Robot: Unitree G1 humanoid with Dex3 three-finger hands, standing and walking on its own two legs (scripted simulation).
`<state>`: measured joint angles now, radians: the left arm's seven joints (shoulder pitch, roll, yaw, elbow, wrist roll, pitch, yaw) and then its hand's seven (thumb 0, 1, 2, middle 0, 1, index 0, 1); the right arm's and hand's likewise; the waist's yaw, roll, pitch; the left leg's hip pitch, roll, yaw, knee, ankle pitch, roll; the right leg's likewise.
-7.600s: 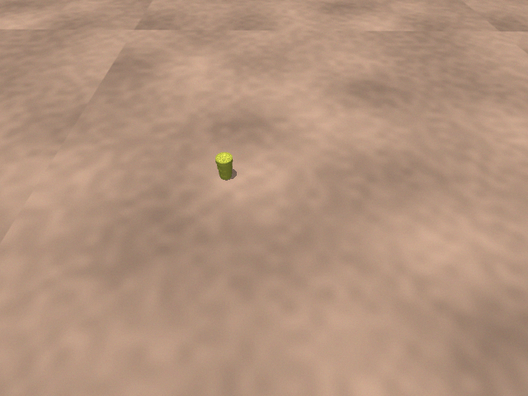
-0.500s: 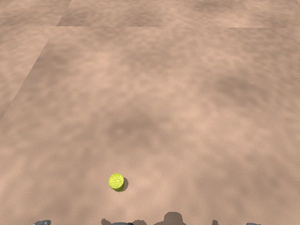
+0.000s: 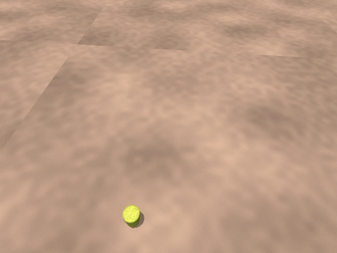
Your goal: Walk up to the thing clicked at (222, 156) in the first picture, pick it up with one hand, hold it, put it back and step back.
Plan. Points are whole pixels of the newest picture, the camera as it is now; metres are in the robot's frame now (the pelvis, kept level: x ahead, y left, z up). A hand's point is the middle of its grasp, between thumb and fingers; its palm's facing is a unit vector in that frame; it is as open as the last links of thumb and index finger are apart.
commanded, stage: walk up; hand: left
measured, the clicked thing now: (132, 217) +0.43 +0.19 -0.70
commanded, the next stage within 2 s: none
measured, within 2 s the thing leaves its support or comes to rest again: neither
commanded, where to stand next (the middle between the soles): +0.08 +0.00 m, yaw -2 degrees
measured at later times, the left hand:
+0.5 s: hand (77, 249) +0.17 +0.24 -0.15, palm faces -0.04 -0.90 -0.44, open 7.4 cm
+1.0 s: hand out of the picture +0.02 +0.26 -0.15, palm faces -0.09 -0.90 -0.43, open 7.4 cm
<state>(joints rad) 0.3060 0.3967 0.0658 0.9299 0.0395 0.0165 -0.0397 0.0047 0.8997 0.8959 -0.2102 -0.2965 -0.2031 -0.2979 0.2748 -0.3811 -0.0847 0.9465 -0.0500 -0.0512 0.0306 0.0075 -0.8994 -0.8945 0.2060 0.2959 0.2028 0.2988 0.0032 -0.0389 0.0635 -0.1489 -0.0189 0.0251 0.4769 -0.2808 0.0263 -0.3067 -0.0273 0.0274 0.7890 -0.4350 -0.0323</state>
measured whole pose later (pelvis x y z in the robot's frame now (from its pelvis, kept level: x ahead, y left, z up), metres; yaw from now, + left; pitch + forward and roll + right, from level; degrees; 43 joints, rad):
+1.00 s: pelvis -0.04 -0.04 -0.02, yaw -3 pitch -4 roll -2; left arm 0.34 0.45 0.09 0.92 0.03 -0.05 -0.04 0.01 0.90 0.90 -0.21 -0.30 -0.20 -0.30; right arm 0.36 -0.48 -0.08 0.86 -0.05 0.00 0.03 0.01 -0.90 -0.89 0.21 0.30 0.20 0.30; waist -0.02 0.04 0.07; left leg -0.27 0.10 -0.06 0.80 -0.48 0.05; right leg -0.26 0.02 -0.03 0.62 -0.29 0.00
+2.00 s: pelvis +0.05 -0.03 -0.02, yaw -3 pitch -3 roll +1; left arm 0.25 0.37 0.02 0.93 0.02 -0.03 -0.01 0.00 0.90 0.90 -0.21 -0.30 -0.20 -0.30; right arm 0.26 -0.40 -0.03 0.95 -0.02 -0.02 0.01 0.01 -0.90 -0.89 0.20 0.30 0.20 0.30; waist 0.01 0.01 0.08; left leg -0.32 -0.01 0.00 0.67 -0.31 0.01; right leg -0.35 -0.05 -0.02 0.72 -0.33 0.00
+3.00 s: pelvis +0.07 -0.02 +0.01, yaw -3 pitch -3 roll +0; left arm 0.08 0.35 0.00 1.16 0.01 -0.02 -0.01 0.00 0.90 0.90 -0.21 -0.30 -0.20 -0.30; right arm 0.06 -0.34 -0.01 1.15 -0.01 -0.01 0.01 0.01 -0.90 -0.89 0.21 0.30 0.20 0.30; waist 0.00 0.00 0.07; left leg -0.11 0.00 0.01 0.32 -0.16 0.00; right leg -0.13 -0.04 -0.02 0.33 -0.15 0.02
